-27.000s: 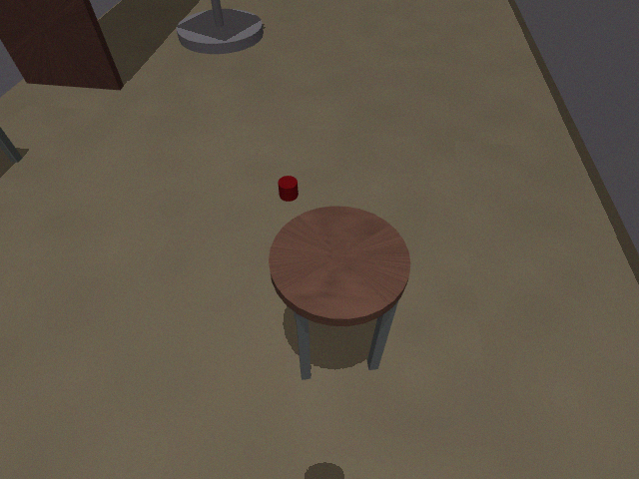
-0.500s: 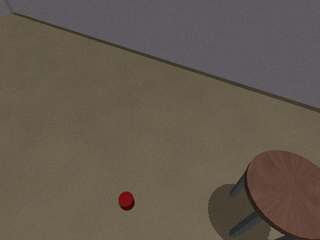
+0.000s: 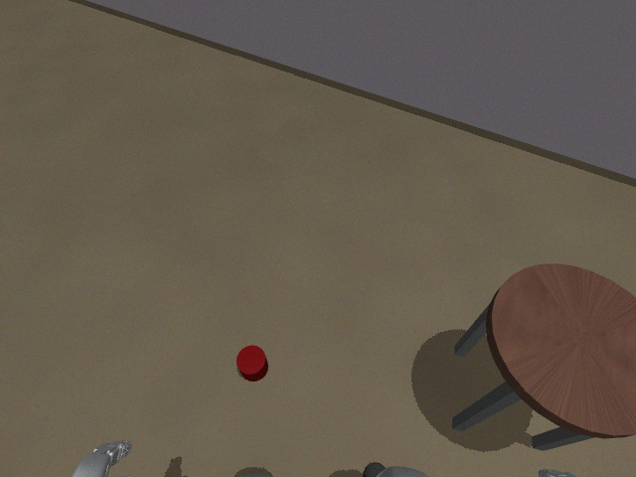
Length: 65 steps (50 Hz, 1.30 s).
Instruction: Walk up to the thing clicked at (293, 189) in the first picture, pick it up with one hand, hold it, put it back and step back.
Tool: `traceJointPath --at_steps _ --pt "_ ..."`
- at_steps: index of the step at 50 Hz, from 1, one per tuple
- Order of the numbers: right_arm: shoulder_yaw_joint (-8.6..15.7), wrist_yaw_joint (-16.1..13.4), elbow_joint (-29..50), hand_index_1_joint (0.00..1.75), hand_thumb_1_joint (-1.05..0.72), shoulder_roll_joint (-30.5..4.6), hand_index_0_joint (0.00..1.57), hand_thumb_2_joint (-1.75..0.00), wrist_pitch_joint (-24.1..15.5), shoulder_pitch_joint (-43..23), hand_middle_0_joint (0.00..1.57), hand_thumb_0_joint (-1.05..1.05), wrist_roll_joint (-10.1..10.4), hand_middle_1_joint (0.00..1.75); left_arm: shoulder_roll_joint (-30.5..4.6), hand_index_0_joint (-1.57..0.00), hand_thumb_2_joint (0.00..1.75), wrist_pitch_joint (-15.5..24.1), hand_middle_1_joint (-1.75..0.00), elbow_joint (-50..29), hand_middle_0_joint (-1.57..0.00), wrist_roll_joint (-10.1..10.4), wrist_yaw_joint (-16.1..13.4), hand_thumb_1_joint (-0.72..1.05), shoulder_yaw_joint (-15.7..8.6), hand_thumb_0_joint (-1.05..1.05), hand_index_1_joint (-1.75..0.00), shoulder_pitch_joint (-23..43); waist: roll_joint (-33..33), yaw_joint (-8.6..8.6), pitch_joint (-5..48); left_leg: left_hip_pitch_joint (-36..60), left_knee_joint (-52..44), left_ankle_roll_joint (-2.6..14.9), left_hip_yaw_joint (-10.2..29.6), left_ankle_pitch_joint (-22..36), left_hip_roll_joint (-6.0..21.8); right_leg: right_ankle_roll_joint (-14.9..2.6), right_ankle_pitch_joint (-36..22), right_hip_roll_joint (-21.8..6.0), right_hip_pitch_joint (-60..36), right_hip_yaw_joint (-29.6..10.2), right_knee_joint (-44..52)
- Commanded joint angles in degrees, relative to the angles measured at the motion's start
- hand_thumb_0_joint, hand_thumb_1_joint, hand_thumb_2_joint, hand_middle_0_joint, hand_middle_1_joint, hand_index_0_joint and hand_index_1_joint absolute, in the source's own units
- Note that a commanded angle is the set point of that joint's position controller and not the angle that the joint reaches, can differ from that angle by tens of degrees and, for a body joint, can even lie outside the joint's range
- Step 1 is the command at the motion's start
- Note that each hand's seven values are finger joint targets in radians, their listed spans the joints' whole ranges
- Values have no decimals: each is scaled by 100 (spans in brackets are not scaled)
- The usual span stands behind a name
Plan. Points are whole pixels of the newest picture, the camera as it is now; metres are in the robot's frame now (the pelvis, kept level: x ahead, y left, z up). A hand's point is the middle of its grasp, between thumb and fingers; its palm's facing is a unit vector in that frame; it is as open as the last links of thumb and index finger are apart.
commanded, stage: walk up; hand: left
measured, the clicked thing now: (252, 363) +0.46 +0.22 -0.73
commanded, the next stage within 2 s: none
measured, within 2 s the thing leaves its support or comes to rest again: neither
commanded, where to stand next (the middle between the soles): +0.07 +0.00 m, yaw -3 degrees
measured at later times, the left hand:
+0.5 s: hand out of the picture +0.03 +0.30 -0.16, palm faces -0.13 -0.94 -0.33, open 7.4 cm
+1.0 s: hand out of the picture +0.13 +0.26 -0.16, palm faces -0.01 -0.92 -0.39, open 7.4 cm
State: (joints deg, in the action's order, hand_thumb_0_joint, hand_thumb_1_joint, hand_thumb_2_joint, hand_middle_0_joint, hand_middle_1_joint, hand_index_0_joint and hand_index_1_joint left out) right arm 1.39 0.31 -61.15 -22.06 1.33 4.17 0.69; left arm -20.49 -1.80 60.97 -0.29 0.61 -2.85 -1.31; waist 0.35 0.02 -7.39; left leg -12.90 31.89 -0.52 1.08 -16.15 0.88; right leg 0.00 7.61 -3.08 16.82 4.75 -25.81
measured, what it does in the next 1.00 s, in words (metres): steps on the spot: right foot, then left foot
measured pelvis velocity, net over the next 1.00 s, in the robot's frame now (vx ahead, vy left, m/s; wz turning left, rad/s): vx -0.01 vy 0.00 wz -0.01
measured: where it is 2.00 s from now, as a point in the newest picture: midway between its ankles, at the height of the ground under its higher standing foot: outside the picture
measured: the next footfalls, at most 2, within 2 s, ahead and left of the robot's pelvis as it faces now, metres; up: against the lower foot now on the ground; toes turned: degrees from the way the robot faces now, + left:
right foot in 0.60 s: +0.04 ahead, -0.13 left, +0.00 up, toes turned -3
left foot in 0.94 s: +0.05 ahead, +0.11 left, +0.00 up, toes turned -3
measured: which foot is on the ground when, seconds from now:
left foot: down 0.00-0.62, up 0.64-0.92, down 0.94-1.00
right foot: down 0.00-0.16, up 0.18-0.58, down 0.60-1.00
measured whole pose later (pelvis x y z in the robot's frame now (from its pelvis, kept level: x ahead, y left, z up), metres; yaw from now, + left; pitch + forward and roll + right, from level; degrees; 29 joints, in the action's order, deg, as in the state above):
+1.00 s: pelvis -0.01 +0.00 -0.02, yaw -1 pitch -2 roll +0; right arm 2.3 1.5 -53.1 -21.6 1.3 10.7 -1.0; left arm -22.2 -0.5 52.1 0.6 -1.3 -1.8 -4.2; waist -0.5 0.4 -8.2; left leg -17.9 39.2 0.7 1.1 -18.5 -1.1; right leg 0.3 22.7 -3.3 17.9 0.6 -43.0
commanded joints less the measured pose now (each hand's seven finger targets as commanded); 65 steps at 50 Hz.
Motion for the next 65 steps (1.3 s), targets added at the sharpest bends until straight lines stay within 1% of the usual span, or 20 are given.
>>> traceJointPath --at_steps 1,6,8,9,11,20,25,28,30,31,32,37,45,47,49,50,58,60,61,65 --pt "387 -86 433 30 -90 -1053 20 -90 170 723 20 0 -74 30 -1618 -20 90 8 -30 -841 -20 -146 -152 90 -359 0 -30 485 -1235 118 1321 -51 2453 223 157 -1782 -93 -1487 -1737 -2020 106 -1544 445" --pt "533 -58 321 30 -90 -1111 20 -90 -10 1273 20 0 -199 30 -1301 -20 90 -141 -30 -1080 -20 -153 -138 90 -235 0 -30 598 -436 280 1126 141 -411 199 65 -220 9 -676 374 -932 344 -773 -1096" --pt "721 -134 724 30 -90 -1999 20 -90 -157 627 20 0 -455 30 -984 -20 90 -271 -30 -1110 -20 -109 -110 90 -216 0 -30 117 1006 -51 662 -320 -1675 720 2662 391 1658 -124 2517 489 1353 -1034 -2963" --pt "729 -145 870 30 -90 -2304 20 -90 -192 375 20 0 -361 30 -1244 -20 90 -290 -30 -1063 -20 -96 -174 90 -293 0 -30 191 1170 136 748 -956 -1741 1133 3087 646 2105 -105 2795 502 927 -1689 -3420" --pt "645 -251 899 30 -90 -1867 20 -90 -303 6 20 0 -340 30 -1383 -20 90 -301 -30 -932 -20 -90 -153 90 -346 0 -30 12 573 -139 533 -473 -1321 1013 2037 1131 1617 -124 1990 657 1236 -2055 -4097" --pt "840 -184 1005 30 -90 -1809 20 -90 -592 1721 20 0 -290 30 -1503 -20 90 39 -30 -1291 -20 -211 189 90 -366 0 -30 133 699 612 364 1933 -1654 1247 1838 -325 1705 70 1759 323 2152 -1373 -2537" --pt "716 -4 1376 30 -90 -1729 20 -90 -528 1264 20 0 -297 30 -1358 -20 90 275 -30 -1129 -20 -129 270 90 -323 0 -30 -428 1193 320 72 522 -1706 1227 892 -702 1425 -14 1809 163 645 -566 -1420" --pt "572 25 1531 30 -90 -1537 20 -90 -360 804 20 0 -248 30 -1104 -20 90 392 -30 -827 -20 -110 139 90 -315 0 -30 -1333 1022 -188 452 -106 -484 941 140 1342 1019 -61 627 425 -905 -23 -28" --pt "282 -2 1617 30 -90 -751 20 -90 -286 1197 20 0 -105 30 -1614 -20 90 482 -30 -724 -20 -161 -13 90 -470 0 -30 -1716 -938 -293 827 -1042 1435 375 -283 -82 311 -185 461 -381 -1968 -1532 974" --pt "210 -26 1670 30 -90 -629 20 -90 -221 1129 20 0 -86 30 -2019 -20 90 534 -30 -973 -20 -189 -74 90 -475 0 -30 -1471 -1270 -231 717 -1732 1913 138 85 -1671 -246 -726 1048 -1682 -1589 -3475 1408" --pt "408 -113 1508 30 -90 -1217 20 -90 -173 1096 20 0 -81 30 -2182 -20 90 488 -30 -1055 -20 -167 -60 90 -476 0 -30 -1191 -760 -241 576 -1355 2414 160 567 -1957 3 -1404 1243 -2013 -915 -3642 1184" --pt "388 -67 981 30 -90 -1184 20 -90 -119 1594 20 0 -79 30 -1631 -20 90 504 -30 -1236 -20 -64 -128 90 -314 0 -30 -577 -948 73 410 -820 1930 43 627 -1086 79 -1012 -251 -1115 -402 -1521 722" --pt "433 -18 1015 30 -90 -1137 20 -90 -56 1249 20 0 -159 30 -1729 -20 90 332 -30 -1311 -20 57 -263 90 -304 0 -30 -215 -1076 146 820 -260 525 160 -62 -120 -83 -917 -2807 -1260 -460 -1195 -707" --pt "556 -18 1138 30 -90 -1538 20 -90 -127 1046 20 0 -246 30 -1479 -20 90 271 -30 -1349 -20 127 -304 90 -252 0 -30 -385 64 66 1003 106 -289 440 970 2734 618 -407 -1618 -661 -158 -815 -1607" --pt "588 9 1295 30 -90 -1780 20 -90 -172 567 20 0 -143 30 -1313 -20 90 167 -30 -1225 -20 198 -361 90 -221 0 -30 -418 1088 46 1156 107 -546 1516 2163 3762 1633 -113 2215 404 51 -354 -2618" --pt "586 12 1248 30 -90 -1625 20 -90 -170 726 20 0 -191 30 -1312 -20 90 131 -30 -1184 -20 176 -366 90 -199 0 -30 -274 1003 148 1063 85 -590 1592 2167 3864 1605 -144 2953 410 214 -716 -3073" --pt "339 -99 1264 30 -90 -1223 20 -90 -151 156 20 0 -113 30 -1054 -20 90 335 -30 -678 -20 -1 -243 90 -132 0 -30 -867 678 -207 1242 51 160 836 1036 2545 1005 -131 712 265 -1004 -504 261" --pt "208 -50 1263 30 -90 -871 20 -90 -169 177 20 0 13 30 -1597 -20 90 469 -30 -761 -20 -126 -275 90 -196 0 -30 -538 -239 -48 1240 -711 484 213 620 1487 348 -628 -488 -903 -1425 -2225 454" --pt "260 -92 1127 30 -90 -980 20 -90 -126 136 20 0 9 30 -1858 -20 90 439 -30 -791 -20 -69 -216 90 -188 0 -30 -129 -551 83 1071 1 402 147 375 -479 108 -1077 -585 -1403 -303 -2378 329" --pt "245 0 808 30 -90 -1077 20 -90 -259 -174 20 0 -75 30 -1320 -20 90 414 -30 -635 -20 24 -134 90 -19 0 -30 -120 -301 17 837 645 -608 348 700 1006 468 -243 336 -443 -85 -1255 379"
